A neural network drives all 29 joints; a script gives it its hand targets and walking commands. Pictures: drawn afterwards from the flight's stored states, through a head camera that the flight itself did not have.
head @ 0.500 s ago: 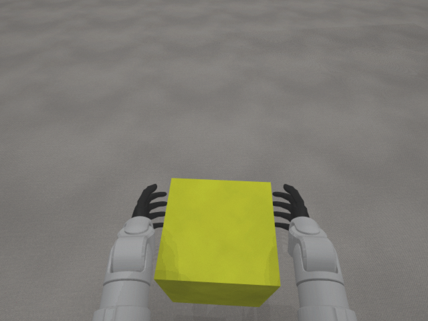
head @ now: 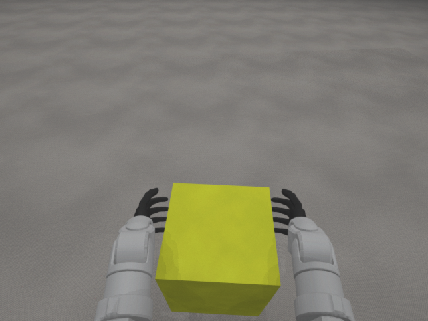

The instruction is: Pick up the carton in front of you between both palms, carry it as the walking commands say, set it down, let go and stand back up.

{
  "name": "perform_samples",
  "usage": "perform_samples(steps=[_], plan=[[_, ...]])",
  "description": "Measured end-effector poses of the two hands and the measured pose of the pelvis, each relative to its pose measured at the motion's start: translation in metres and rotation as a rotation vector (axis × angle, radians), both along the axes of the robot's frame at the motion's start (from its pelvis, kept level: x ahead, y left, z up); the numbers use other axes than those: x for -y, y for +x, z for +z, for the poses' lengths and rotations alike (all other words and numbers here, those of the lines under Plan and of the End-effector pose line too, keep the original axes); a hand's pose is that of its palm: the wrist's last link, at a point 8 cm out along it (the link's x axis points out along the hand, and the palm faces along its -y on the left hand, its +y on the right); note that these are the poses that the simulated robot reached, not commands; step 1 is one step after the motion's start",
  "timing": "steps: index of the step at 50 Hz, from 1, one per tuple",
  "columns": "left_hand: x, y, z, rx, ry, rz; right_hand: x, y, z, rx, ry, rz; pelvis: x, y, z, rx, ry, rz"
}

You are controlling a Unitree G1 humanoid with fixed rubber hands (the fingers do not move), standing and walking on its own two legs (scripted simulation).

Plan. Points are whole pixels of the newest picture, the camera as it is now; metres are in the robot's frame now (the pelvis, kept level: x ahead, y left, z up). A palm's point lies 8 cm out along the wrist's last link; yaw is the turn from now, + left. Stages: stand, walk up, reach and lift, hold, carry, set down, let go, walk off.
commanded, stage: set down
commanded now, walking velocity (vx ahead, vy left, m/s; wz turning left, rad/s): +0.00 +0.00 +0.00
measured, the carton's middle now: (217, 252) +0.30 +0.00 -0.07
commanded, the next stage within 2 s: none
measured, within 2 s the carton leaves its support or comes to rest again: rests again in 1.90 s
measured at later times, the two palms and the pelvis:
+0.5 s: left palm (161, 236) +0.34 +0.14 -0.09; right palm (280, 236) +0.35 -0.15 -0.09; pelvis -0.01 +0.00 -0.04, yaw -2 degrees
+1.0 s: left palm (169, 254) +0.38 +0.14 -0.24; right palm (265, 245) +0.42 -0.15 -0.24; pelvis -0.03 -0.01 -0.16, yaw -2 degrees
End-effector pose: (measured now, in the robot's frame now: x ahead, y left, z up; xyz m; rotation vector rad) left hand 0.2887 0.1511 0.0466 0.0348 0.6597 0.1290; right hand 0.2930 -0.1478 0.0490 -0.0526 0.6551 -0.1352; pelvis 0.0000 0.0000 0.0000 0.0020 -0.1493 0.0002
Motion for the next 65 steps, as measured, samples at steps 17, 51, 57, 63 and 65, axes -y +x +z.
perform_samples(steps=[17, 51, 57, 63, 65], plan=[[0.013, 0.049, -0.043, -0.044, -0.003, 0.035, 0.008, 0.046, -0.042, -0.042, -0.011, -0.037, -0.005, -0.009, -0.017, -0.118, 0.006, -0.043], [0.011, 0.094, -0.295, -0.027, -0.030, 0.165, 0.004, 0.126, -0.295, -0.020, 0.023, 0.032, 0.010, -0.035, -0.169, -0.887, 0.032, -0.039], [0.010, 0.102, -0.334, -0.024, -0.019, 0.183, 0.001, 0.137, -0.334, -0.017, 0.011, 0.048, 0.009, -0.045, -0.203, -0.930, 0.035, -0.037], [0.010, 0.108, -0.373, -0.027, -0.012, 0.198, 0.000, 0.148, -0.373, -0.020, 0.001, 0.065, 0.009, -0.054, -0.236, -0.952, 0.040, -0.038], [0.010, 0.110, -0.385, -0.029, -0.010, 0.202, 0.000, 0.152, -0.386, -0.022, -0.002, 0.072, 0.008, -0.057, -0.246, -0.956, 0.043, -0.039]])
